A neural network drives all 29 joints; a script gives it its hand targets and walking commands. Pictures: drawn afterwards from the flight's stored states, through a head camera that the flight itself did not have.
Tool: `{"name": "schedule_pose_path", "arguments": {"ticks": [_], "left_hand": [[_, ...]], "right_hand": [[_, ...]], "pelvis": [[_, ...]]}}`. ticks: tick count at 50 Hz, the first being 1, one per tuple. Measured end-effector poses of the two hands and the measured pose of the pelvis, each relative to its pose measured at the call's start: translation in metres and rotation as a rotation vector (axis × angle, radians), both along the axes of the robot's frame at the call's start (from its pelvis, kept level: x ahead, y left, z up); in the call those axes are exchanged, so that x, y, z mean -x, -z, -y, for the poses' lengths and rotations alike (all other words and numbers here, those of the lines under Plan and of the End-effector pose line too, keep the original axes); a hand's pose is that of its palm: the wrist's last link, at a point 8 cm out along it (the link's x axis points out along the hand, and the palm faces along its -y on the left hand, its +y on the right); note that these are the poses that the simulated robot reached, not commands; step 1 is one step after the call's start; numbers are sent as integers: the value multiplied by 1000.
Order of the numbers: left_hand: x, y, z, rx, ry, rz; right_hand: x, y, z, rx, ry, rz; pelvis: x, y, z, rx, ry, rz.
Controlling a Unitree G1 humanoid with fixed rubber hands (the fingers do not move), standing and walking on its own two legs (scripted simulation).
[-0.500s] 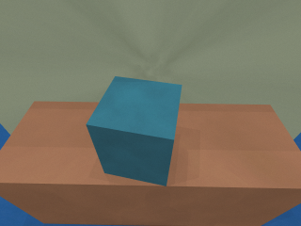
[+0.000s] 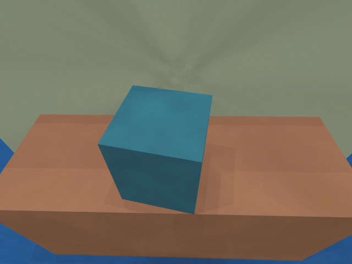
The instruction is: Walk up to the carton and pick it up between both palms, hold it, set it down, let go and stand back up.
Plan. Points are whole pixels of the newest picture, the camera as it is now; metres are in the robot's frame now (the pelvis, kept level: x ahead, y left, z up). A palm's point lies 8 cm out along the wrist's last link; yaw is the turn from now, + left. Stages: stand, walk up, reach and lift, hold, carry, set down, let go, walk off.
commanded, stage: stand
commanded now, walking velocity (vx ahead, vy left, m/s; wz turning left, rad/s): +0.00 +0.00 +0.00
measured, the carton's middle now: (164, 150) +0.44 +0.04 -0.04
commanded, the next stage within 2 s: none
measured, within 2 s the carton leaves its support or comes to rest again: neither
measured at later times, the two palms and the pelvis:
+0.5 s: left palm out of the picture +0.04 +0.25 -0.13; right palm out of the picture +0.03 -0.21 -0.14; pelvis +0.02 +0.02 +0.00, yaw +0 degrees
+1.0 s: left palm out of the picture +0.02 +0.25 -0.14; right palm out of the picture +0.02 -0.20 -0.14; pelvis +0.02 +0.03 +0.00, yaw +0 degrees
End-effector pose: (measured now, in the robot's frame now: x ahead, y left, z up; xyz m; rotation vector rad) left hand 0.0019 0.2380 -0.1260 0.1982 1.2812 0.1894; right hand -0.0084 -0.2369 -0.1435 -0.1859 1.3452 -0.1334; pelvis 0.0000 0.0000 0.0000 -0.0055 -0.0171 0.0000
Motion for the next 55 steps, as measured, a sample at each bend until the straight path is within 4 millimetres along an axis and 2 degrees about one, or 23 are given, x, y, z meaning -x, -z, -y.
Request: {"name": "schedule_pose_path", "arguments": {"ticks": [6, 10, 22, 29, 35, 44, 55], "left_hand": [[-6, 1, -3, 8, 7, -21], [-14, 3, -5, 14, 6, -21], [-34, 7, -11, 24, -1, 10], [-28, 7, -14, 22, -6, -15], [-21, 9, -18, 21, -18, -39], [-21, 11, -16, 32, -9, -44], [-16, 12, -18, 34, -17, -51]], "right_hand": [[11, -2, -9, -6, 16, -42], [10, -3, -13, -2, 22, -55], [-29, -2, -23, 4, 9, 25], [-36, -2, -29, -5, 0, 27], [-34, -2, -27, 10, 5, 13], [-33, -2, -30, 7, 25, 17], [-22, -2, -35, 7, 26, -5]], "pelvis": [[-5, -1, -5, 0, 4, -13], [-11, -1, -8, 0, 4, -14], [-24, 1, -17, 0, 3, -5], [-24, 0, -21, 1, 0, -5], [-26, 0, -23, 0, 5, 0], [-26, 0, -25, 2, 6, 5], [-21, 0, -28, 1, 1, 9]]}}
